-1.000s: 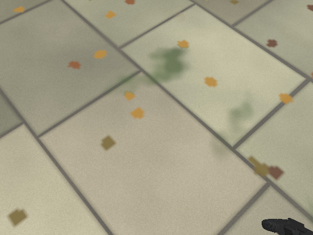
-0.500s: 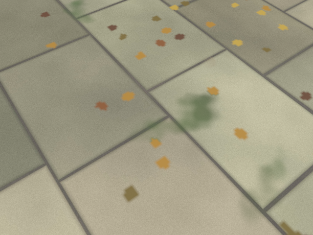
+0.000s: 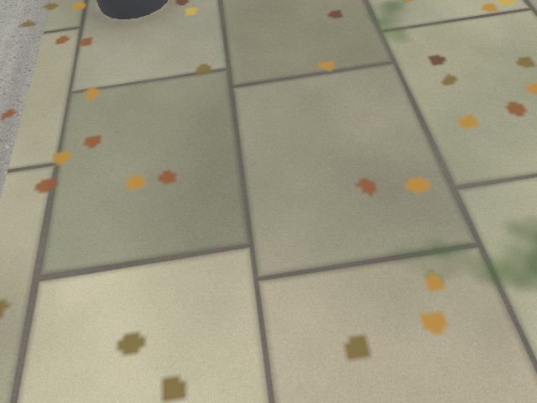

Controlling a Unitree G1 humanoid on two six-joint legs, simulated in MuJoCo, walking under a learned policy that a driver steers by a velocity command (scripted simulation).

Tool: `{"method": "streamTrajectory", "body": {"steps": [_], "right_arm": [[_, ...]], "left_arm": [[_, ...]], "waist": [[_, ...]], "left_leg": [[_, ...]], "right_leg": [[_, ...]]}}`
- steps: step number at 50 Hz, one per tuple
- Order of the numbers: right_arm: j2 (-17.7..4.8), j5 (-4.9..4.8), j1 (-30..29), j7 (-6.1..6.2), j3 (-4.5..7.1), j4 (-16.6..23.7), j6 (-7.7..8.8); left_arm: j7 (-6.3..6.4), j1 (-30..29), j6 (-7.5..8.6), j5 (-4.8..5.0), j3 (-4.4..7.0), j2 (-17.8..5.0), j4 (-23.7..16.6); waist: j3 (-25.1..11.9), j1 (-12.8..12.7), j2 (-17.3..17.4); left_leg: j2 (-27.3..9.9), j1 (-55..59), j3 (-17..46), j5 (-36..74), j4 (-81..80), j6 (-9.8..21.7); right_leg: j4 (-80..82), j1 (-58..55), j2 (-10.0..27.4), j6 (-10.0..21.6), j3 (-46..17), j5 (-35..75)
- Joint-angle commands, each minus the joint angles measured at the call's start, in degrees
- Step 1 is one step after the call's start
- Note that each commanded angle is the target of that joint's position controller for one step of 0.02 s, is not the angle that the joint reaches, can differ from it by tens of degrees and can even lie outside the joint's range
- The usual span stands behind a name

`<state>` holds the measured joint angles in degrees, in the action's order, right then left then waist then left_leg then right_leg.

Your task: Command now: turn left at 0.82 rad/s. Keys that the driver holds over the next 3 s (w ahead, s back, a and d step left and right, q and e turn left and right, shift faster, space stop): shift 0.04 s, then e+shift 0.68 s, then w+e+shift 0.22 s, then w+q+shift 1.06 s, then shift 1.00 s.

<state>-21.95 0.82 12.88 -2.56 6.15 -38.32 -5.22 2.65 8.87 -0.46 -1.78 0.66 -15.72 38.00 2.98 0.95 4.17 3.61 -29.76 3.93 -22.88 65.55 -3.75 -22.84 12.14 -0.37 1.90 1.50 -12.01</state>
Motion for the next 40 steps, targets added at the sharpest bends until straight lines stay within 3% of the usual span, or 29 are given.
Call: {"method": "streamTrajectory", "body": {"steps": [1,4,7,9,10,11,12,13,14,15,16,19,22,25,27,28,29,30,31,32,33,35,36,37,38,40], "right_arm": [[-2.56,-0.28,-2.33,-0.77,0.09,4.63,0.13],[-0.42,-0.53,-3.24,-0.41,-0.98,4.60,0.07],[1.97,-0.94,-2.70,1.16,-2.46,3.18,0.18],[3.53,-0.29,-0.54,2.56,-3.27,1.07,0.53],[1.56,0.61,0.87,3.38,-2.97,0.39,1.19],[-2.34,1.65,2.91,4.20,-2.33,0.30,2.08],[-7.99,1.27,0.69,4.66,-1.38,1.42,2.29],[-6.54,-0.17,-0.96,4.67,-1.04,1.27,2.32],[-4.53,-0.03,-2.03,4.55,-1.58,1.86,2.57],[-2.58,0.00,-3.88,4.64,-2.26,2.04,2.55],[-1.10,0.15,-5.91,4.90,-2.84,2.30,2.46],[0.02,0.73,-6.93,5.38,-3.02,2.54,2.57],[-0.69,0.82,-6.12,5.16,-2.51,1.99,3.00],[-2.65,0.89,-5.34,4.39,-1.49,1.41,3.53],[-3.37,0.31,-5.90,3.82,-1.02,1.39,3.76],[-3.15,-0.16,-5.63,3.51,-0.90,1.10,3.77],[-1.99,-0.35,-3.42,3.00,-1.05,1.05,3.72],[2.84,0.19,-7.27,3.03,-2.71,6.67,2.94],[0.84,0.97,-10.14,3.86,-2.59,6.30,2.25],[0.58,0.38,-9.58,3.93,-2.54,5.71,2.31],[-0.07,-0.05,-8.92,3.87,-2.35,4.69,2.88],[-1.80,1.08,-6.63,3.80,-1.84,3.21,3.27],[-1.71,1.27,-5.47,3.61,-1.85,2.66,3.02],[-1.65,1.58,-4.21,3.13,-1.97,2.24,2.95],[-1.39,1.78,-4.55,2.68,-2.06,2.30,2.86],[-1.74,2.12,-7.07,2.04,-1.97,2.97,2.93]], "left_arm": [[-0.15,4.97,0.87,-0.10,2.77,-8.52,-1.83],[-1.04,6.42,1.41,0.04,3.33,-9.28,-0.32],[-2.31,4.07,1.63,0.29,2.62,-7.79,0.66],[-2.94,3.86,1.21,1.02,2.12,-6.97,2.35],[-3.18,5.29,1.15,1.78,2.67,-8.28,2.99],[-3.53,7.35,1.47,2.17,2.47,-7.13,2.51],[-3.88,9.29,1.82,2.64,1.54,-2.87,0.80],[-3.35,7.41,0.56,2.19,2.29,-5.86,1.80],[-3.22,6.80,-0.45,2.06,3.52,-8.10,2.05],[-3.25,7.17,-1.25,1.82,4.24,-8.26,2.64],[-3.37,8.53,-2.01,1.66,4.64,-8.01,3.21],[-4.08,9.10,-3.06,1.34,4.56,-5.98,3.27],[-5.07,5.84,-3.44,1.43,4.00,-4.01,0.89],[-5.62,5.09,-3.47,1.68,4.22,-4.51,-1.02],[-5.56,6.47,-3.19,1.70,4.51,-4.55,-1.35],[-5.18,8.61,-2.68,1.22,4.79,-4.89,-0.73],[-4.32,11.49,-1.76,0.18,6.07,-9.55,-0.15],[-4.12,14.10,-1.08,0.94,8.37,-19.88,-0.96],[-4.25,17.82,-1.10,1.71,8.72,-18.15,-0.36],[-3.82,15.03,-1.41,1.67,7.90,-15.69,-0.45],[-3.29,10.22,-1.98,1.59,7.14,-13.27,-1.12],[-2.75,4.33,-2.38,2.07,6.13,-10.39,-2.78],[-2.93,4.70,-2.30,2.11,6.06,-10.50,-2.85],[-3.31,6.72,-2.05,2.03,6.33,-11.18,-2.33],[-3.70,7.61,-1.82,1.83,6.56,-11.79,-2.15],[-4.19,8.52,-1.57,1.36,6.68,-12.55,-2.01]], "waist": [[-4.99,-2.65,-12.74],[-6.06,-2.80,-13.56],[-6.68,-1.81,-15.91],[-5.20,0.29,-15.46],[-5.12,0.71,-13.96],[-8.93,0.26,-8.65],[-9.49,-1.79,5.27],[-9.12,1.18,9.37],[-5.79,1.22,7.12],[-3.70,0.16,5.19],[-2.14,-1.34,5.38],[-1.74,-1.51,6.14],[-1.90,-0.25,6.36],[-3.54,0.04,7.03],[-4.39,-1.42,5.39],[-5.05,-3.14,1.96],[-5.01,-4.67,-10.12],[-4.51,-4.56,-24.77],[-7.96,-7.64,-14.69],[-5.63,-5.83,-11.92],[-2.39,-3.70,-9.55],[-3.21,-1.52,-10.51],[-4.71,-1.39,-9.49],[-7.63,-1.80,-7.89],[-7.68,-2.34,-8.06],[-4.35,-3.42,-10.88]], "left_leg": [[-1.66,-5.59,-2.16,-0.93,-2.55,-0.84],[-0.51,0.62,-1.25,-3.76,-11.65,0.50],[0.45,12.05,-3.06,-3.68,-26.23,2.35],[0.40,20.55,-5.83,7.40,-43.82,3.22],[-1.44,27.43,-4.28,17.35,-50.19,3.97],[-10.13,35.87,2.84,21.19,-49.38,5.38],[-22.63,39.22,11.24,42.01,-44.99,9.95],[-25.24,30.18,9.79,43.14,-43.93,15.72],[-24.47,27.83,8.14,43.35,-45.20,17.31],[-22.48,25.47,4.48,42.24,-45.63,16.54],[-20.43,23.12,0.59,41.71,-45.94,14.89],[-18.60,23.40,-4.34,37.31,-45.79,13.71],[-20.20,23.73,-6.17,32.90,-44.61,13.44],[-22.41,23.57,-6.83,32.93,-41.82,12.44],[-23.00,21.88,-8.65,30.10,-37.22,10.10],[-21.72,18.32,-11.21,24.69,-31.40,7.36],[-16.63,10.11,-15.06,10.81,-17.35,3.38],[-4.12,-6.96,-12.84,-17.74,-5.95,-0.72],[-4.60,-8.13,-2.91,-17.71,1.49,0.09],[-5.54,-9.23,-1.20,-12.70,2.89,0.87],[-7.05,-8.72,-0.51,-6.04,0.68,1.42],[-6.63,-5.37,-1.13,0.72,-1.65,1.26],[-5.83,-4.23,-1.21,1.85,-1.55,1.00],[-5.60,-3.39,-1.12,2.88,-2.83,0.82],[-5.52,-4.13,-0.90,3.68,-4.91,0.74],[-4.72,-7.41,-0.80,3.95,-9.10,0.14]], "right_leg": [[3.24,-11.85,14.16,9.69,-7.95,28.72],[1.64,-10.51,14.75,10.20,-7.84,30.43],[0.62,-5.34,12.69,9.34,-7.20,30.23],[-1.71,-2.83,9.68,7.24,-7.82,31.11],[-3.29,1.12,9.07,4.95,-8.70,29.75],[-5.35,6.24,7.90,1.99,-9.02,19.75],[-10.30,14.12,1.96,-0.47,-4.11,-3.13],[-20.08,11.16,-0.31,-0.90,-0.85,-19.69],[-30.52,13.96,-1.01,-1.09,-1.50,-22.10],[-36.26,15.39,-0.67,-1.42,-2.08,-20.74],[-38.45,15.19,-0.18,-1.96,-1.99,-18.69],[-36.98,15.49,0.32,-3.82,0.23,-15.01],[-28.03,13.20,1.81,-3.49,1.35,-13.39],[-21.05,8.62,1.34,-1.76,3.51,-13.13],[-14.40,4.05,0.34,-0.31,4.90,-9.52],[-8.01,-1.15,-0.51,0.67,3.62,-3.76],[2.19,-7.22,5.07,3.11,-9.82,5.10],[4.95,-10.25,21.00,13.11,-36.78,29.22],[4.33,-12.71,21.07,17.38,-35.53,27.30],[3.99,-10.71,18.55,17.10,-31.01,20.93],[4.63,-7.72,14.54,14.60,-26.25,15.33],[4.33,-5.75,9.15,11.31,-21.64,17.16],[3.70,-5.84,8.62,10.89,-21.25,19.73],[5.44,-6.86,7.65,10.98,-22.34,7.23],[8.02,-6.80,6.93,11.25,-24.75,-9.57],[12.01,-5.96,7.08,11.87,-30.39,-26.29]]}}
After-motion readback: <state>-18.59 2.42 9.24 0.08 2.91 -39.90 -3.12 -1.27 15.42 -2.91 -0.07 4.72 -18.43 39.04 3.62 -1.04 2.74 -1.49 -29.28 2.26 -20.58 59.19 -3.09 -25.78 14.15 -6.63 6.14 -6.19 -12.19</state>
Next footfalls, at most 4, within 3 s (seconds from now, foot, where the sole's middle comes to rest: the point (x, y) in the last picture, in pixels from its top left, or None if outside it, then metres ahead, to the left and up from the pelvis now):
0.22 left None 0.02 0.13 -0.78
0.58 right None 0.01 -0.10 -0.78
1.14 left None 0.23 -0.02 -0.78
1.58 right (460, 368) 0.52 -0.37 -0.78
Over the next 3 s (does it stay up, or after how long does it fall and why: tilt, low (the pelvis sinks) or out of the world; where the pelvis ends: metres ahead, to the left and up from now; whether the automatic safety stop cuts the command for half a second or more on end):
stays up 1.13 -0.22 -0.01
